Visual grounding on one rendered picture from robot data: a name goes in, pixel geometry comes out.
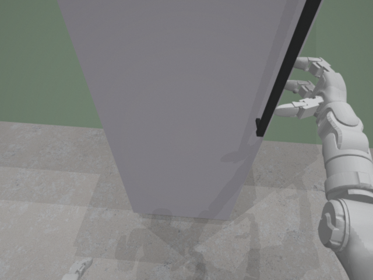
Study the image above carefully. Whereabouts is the fridge door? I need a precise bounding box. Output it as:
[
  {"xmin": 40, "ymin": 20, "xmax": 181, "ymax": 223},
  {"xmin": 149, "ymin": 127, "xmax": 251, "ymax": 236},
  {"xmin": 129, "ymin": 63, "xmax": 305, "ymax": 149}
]
[{"xmin": 57, "ymin": 0, "xmax": 323, "ymax": 220}]

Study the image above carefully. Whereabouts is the robot right forearm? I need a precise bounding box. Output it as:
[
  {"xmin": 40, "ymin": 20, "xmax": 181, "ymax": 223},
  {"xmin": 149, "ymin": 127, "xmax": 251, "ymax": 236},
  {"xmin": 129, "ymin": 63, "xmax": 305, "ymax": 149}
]
[{"xmin": 316, "ymin": 101, "xmax": 373, "ymax": 204}]

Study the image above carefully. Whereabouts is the handle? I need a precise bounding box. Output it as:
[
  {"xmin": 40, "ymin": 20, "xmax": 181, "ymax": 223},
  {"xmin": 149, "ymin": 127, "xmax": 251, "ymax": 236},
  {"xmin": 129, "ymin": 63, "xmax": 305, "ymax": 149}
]
[{"xmin": 255, "ymin": 0, "xmax": 321, "ymax": 137}]

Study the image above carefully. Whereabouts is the robot left hand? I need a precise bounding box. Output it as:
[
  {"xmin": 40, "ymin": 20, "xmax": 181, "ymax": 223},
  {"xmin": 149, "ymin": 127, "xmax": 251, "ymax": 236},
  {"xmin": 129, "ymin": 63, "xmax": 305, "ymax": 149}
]
[{"xmin": 61, "ymin": 257, "xmax": 93, "ymax": 280}]

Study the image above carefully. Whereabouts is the robot right upper arm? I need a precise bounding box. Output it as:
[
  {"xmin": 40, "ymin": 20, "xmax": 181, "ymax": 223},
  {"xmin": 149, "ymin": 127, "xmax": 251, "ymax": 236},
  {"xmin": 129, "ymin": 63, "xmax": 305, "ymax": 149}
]
[{"xmin": 318, "ymin": 198, "xmax": 373, "ymax": 280}]

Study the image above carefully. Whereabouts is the robot right hand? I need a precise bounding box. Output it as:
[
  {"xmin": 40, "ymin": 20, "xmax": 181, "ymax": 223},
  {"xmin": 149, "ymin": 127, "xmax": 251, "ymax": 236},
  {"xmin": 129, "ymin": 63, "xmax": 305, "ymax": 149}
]
[{"xmin": 274, "ymin": 57, "xmax": 347, "ymax": 119}]

